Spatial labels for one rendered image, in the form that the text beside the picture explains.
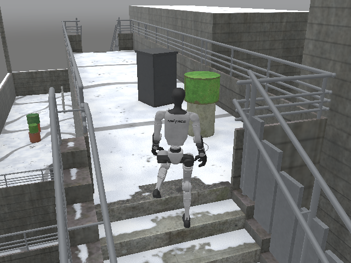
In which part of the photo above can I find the right robot hand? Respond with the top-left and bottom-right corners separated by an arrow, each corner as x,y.
194,155 -> 207,167

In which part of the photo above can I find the robot left upper arm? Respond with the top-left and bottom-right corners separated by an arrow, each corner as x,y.
154,111 -> 166,141

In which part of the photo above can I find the robot left shin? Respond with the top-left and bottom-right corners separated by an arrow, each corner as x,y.
155,163 -> 167,190

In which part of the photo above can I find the robot right upper arm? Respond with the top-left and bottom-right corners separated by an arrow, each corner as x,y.
189,112 -> 201,143

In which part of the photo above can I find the right robot forearm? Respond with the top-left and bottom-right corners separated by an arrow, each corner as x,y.
196,136 -> 206,157

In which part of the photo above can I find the left robot hand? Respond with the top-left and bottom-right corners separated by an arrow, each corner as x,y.
151,147 -> 164,156

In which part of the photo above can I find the left robot forearm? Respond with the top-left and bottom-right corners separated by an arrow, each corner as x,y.
152,133 -> 160,150

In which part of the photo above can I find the left robot thigh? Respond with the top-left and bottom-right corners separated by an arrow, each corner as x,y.
157,150 -> 171,170

